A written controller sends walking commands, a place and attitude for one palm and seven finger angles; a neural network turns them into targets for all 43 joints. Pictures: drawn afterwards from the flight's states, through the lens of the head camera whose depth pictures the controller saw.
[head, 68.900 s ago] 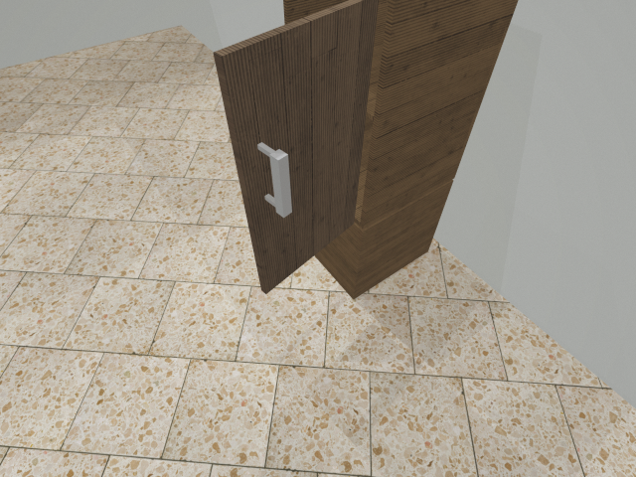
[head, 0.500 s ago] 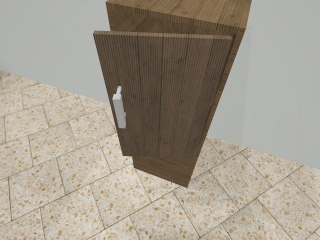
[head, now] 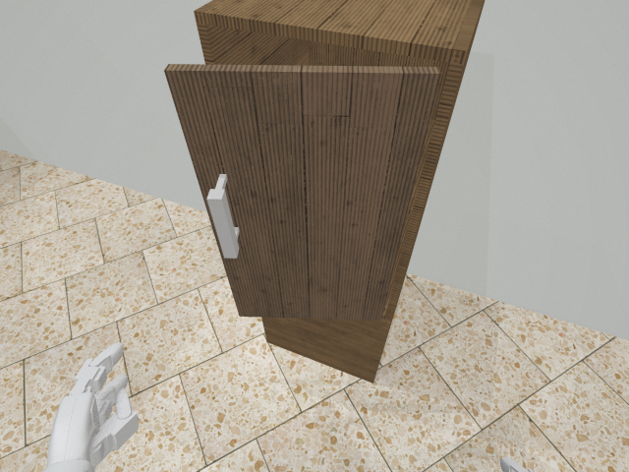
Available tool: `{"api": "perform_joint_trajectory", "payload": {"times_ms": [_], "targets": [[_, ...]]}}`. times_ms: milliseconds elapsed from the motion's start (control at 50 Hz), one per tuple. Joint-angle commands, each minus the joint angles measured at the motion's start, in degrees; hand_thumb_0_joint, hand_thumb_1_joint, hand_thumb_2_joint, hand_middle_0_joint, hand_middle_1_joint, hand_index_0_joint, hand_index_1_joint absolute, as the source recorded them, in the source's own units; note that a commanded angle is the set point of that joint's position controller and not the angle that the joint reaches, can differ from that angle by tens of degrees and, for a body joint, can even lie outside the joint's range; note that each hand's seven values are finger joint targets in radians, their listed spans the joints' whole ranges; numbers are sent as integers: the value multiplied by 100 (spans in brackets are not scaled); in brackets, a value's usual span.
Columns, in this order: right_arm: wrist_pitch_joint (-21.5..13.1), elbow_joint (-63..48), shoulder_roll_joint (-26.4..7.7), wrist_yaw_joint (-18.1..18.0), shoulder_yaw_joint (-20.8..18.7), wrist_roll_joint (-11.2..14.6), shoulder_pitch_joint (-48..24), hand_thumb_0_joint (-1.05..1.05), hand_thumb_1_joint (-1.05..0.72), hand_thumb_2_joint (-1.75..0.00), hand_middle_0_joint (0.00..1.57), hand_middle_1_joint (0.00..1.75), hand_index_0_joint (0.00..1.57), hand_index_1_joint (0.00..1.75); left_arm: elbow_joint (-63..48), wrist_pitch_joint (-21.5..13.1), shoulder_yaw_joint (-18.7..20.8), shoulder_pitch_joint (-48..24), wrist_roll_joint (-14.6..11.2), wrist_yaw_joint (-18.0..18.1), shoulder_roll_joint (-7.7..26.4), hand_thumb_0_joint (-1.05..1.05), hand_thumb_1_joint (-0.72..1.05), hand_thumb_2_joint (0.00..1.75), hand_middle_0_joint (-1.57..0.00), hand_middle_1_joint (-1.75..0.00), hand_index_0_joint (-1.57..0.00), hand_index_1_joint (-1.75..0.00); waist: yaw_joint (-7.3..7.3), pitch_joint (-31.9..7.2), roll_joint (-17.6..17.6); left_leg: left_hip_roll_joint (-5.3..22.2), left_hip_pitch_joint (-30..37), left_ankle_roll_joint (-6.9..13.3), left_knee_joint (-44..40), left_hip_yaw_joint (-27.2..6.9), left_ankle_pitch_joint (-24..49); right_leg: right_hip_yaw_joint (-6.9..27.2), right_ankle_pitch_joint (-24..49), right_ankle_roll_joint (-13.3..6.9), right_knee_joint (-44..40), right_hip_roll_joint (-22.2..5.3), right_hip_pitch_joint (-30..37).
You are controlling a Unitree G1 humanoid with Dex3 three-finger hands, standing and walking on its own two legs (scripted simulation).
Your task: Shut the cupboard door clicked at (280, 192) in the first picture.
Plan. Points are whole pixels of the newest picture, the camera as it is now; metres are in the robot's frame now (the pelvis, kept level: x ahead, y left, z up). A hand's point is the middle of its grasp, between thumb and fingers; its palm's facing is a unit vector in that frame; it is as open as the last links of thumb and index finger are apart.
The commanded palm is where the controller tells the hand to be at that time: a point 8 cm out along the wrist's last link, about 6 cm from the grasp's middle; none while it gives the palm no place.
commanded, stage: raise the hand and make a fist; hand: left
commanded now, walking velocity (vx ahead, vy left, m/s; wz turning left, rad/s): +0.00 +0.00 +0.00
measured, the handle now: (227, 217) +0.48 +0.17 +0.04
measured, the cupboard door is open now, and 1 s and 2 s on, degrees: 20 20 20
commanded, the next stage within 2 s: bring the fist close to the handle in 1.76 s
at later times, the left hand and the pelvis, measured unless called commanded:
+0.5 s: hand (155, 443) +0.17 +0.20 -0.02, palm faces -0.11 -0.99 +0.00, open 5.0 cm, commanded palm +0.13 +0.26 -0.01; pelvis -0.07 +0.00 -0.07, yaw -2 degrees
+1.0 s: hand (115, 423) +0.17 +0.23 +0.03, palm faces +0.01 -1.00 -0.05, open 3.2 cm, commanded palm +0.15 +0.28 +0.02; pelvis -0.05 +0.05 -0.05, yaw -3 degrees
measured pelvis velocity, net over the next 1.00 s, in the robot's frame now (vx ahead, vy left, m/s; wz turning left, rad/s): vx -0.05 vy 0.05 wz -0.05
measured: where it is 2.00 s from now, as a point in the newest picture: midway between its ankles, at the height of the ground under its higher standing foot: outside the picture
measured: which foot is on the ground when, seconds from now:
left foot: down 0.00-1.00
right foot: down 0.00-1.00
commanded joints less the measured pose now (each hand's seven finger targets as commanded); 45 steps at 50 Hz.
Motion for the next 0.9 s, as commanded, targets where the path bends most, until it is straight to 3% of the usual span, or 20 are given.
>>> {"api": "perform_joint_trajectory", "payload": {"times_ms": [0, 20, 40, 60, 80, 100, 140, 180, 200, 240, 280, 340, 400, 420, 480, 520, 600, 700, 800, 880], "targets": [[-528, -1221, -627, 124, -252, -54, -770, 0, -90, -90, 20, 30, 20, 30, 366, -1336, 463, 1004, -518, -861, 42, 0, 90, 90, -35, -46, -35, -46, 5, 876, -1607, 141, -1577, -72, 720, -294, 497, 319, 868, 174, -984, -119, -1784], [-521, -1290, -644, 167, -256, -81, -806, 0, -90, -90, 20, 30, 20, 30, 491, -1769, 605, 1430, -660, -1237, -43, 0, 90, 90, -36, -48, -36, -48, 114, 527, -1981, 123, -1867, -72, 1021, -276, 695, 348, 1928, 284, -533, -131, -1730], [-519, -1379, -695, 222, -231, -79, -822, 0, -90, -90, 20, 30, 20, 30, 425, -2149, 783, 1507, -753, -1643, 55, 0, 90, 90, -38, -50, -38, -50, 192, -141, -1953, 48, -1954, -41, 1392, -220, 1288, 334, 4148, 374, 132, -157, -1419], [-543, -1412, -701, 240, -282, -65, -760, 0, -90, -90, 20, 30, 20, 30, 547, -2481, 1090, 1691, -860, -2037, 290, 0, 90, 90, -40, -52, -40, -52, 375, -816, -2200, -6, -2181, -83, 1682, -115, 1390, 461, 5004, 470, 587, -191, -1146], [-596, -1494, -676, 289, -265, -30, -728, 0, -90, -90, 20, 30, 20, 30, 542, -2765, 1048, 1535, -994, -2442, 361, 0, 90, 90, -42, -54, -42, -54, 388, -1005, -1836, -49, -2378, -95, 1830, -100, 1138, 687, 5010, 515, 788, -270, -1135], [-657, -1618, -729, 304, -303, -36, -745, 0, -90, -90, 20, 30, 20, 30, 194, -2975, 1251, 996, -1155, -2770, 695, 0, 90, 90, -44, -56, -44, -56, 370, -1469, -1200, -62, -2459, -95, 1917, -36, 863, 839, 3829, 459, 839, -232, -1312], [-723, -1898, -711, 221, -276, -61, -785, 0, -90, -90, 20, 30, 20, 30, -558, -3134, 1952, 287, -1414, -3204, 1437, 0, 90, 90, -47, -60, -47, -60, 523, -2191, 507, -38, -2419, -49, 2246, 53, 704, 1113, 2178, 285, 864, -189, -1508], [-692, -2007, -679, 127, -209, -88, -687, 0, -90, -90, 20, 30, 20, 30, -1317, -3161, 2287, -322, -1632, -3238, 1874, 0, 90, 90, -51, -64, -51, -64, 433, -2261, 818, 39, -2481, 34, 2587, -32, 691, 1519, 1898, 441, 697, -221, -1527], [-699, -2116, -596, 89, -183, -70, -693, 0, -90, -90, 20, 30, 20, 30, -1598, -3178, 2084, -372, -1723, -3230, 1545, 0, 90, 90, -53, -66, -53, -66, 335, -2420, 442, 61, -2552, 84, 2696, -86, 684, 1765, 2044, 659, 599, -277, -1356], [-757, -2066, -543, -23, -193, -34, -595, 0, -90, -90, 20, 30, 20, 30, -1957, -3191, 1741, -778, -1801, -3152, 1192, 0, 90, 90, -57, -70, -57, -70, 109, -2392, 112, 117, -2698, 133, 2851, -104, 429, 1939, 1839, 827, 431, -308, -1510], [-780, -1996, -625, -170, -148, -30, -556, 0, -90, -90, 20, 30, 20, 30, -2238, -3077, 1238, -1502, -1782, -3135, 959, 0, 90, 90, -60, -74, -60, -74, -177, -2046, 153, 197, -2660, 213, 2946, -188, 220, 1641, 1028, 672, 459, -127, -2171], [-749, -1961, -764, -340, -129, 41, -510, 0, -90, -90, 20, 30, 20, 30, -1600, -2459, 835, -1344, -1616, -3189, 876, 0, 90, 90, -66, -80, -66, -80, -268, -1261, -102, 267, -2844, 246, 2722, -291, -303, 1358, -253, 512, 170, -12, -2690], [-687, -2208, -801, -431, -94, 115, -513, 0, -90, -90, 20, 30, 20, 30, -1403, -1673, 740, -980, -1454, -3150, 981, 0, 90, 90, -71, -86, -71, -86, -69, -1281, -228, 240, -2855, 287, 2420, -305, -488, 1395, -966, 521, -136, -64, -2457], [-665, -2304, -771, -428, -91, 123, -545, 0, -90, -90, 20, 30, 20, 30, -1548, -1447, 807, -707, -1402, -3072, 1050, 0, 90, 90, -73, -88, -73, -88, 85, -1426, -39, 219, -2670, 279, 2239, -304, -424, 1311, -980, 456, -176, -58, -2273], [-540, -2508, -616, -368, -90, 97, -658, 0, -90, -90, 20, 30, 20, 30, -1932, -1013, 1342, -129, -1330, -2498, 1284, 0, 90, 90, -79, -94, -79, -94, 444, -1715, 2, 207, -2322, 220, 1816, -303, -174, 929, -812, 304, -82, 50, -1898], [-501, -2564, -457, -272, -79, 55, -687, 0, -90, -90, 20, 30, 20, 30, -2424, -1085, 1386, 89, -1290, -2002, 1065, 0, 90, 90, -82, -98, -82, -98, 522, -1725, 165, 197, -2083, 160, 1604, -281, -24, 621, -486, 230, 71, 125, -1923], [-467, -2521, -491, -121, -44, -80, -657, 0, -90, -90, 20, 30, 20, 30, -2693, -1531, 950, 242, -1017, -1287, 657, 0, 90, 90, -90, -106, -90, -106, 353, -1465, 288, 239, -1823, 140, 1381, -400, 10, -15, -138, 75, 527, 340, -2384], [-501, -2533, -735, -58, 7, -104, -474, 0, -90, -90, 20, 30, 20, 30, -2834, -1809, 41, -154, -740, -1416, 411, 0, 90, 90, -99, -116, -99, -116, -23, -1236, 565, 312, -1818, 137, 1250, -631, -791, -125, -432, 41, 681, 363, -2873], [-549, -2632, -785, -118, 52, -88, -401, 0, -90, -90, 20, 30, 20, 30, -3575, -1658, 217, -361, -740, -1450, 790, 0, 90, 90, -108, -126, -108, -126, 70, -1798, 828, 340, -1213, 93, 981, -853, -714, -174, -146, -10, 674, 373, -2576], [-401, -2647, -683, -90, 101, -117, -443, 0, -90, -90, 20, 30, 20, 30, -3664, -1417, 513, 36, -706, -1131, 837, 0, 90, 90, -115, -134, -115, -134, 213, -1761, 820, 367, -980, -1, 825, -939, -236, -303, 177, -28, 657, 432, -2343]]}}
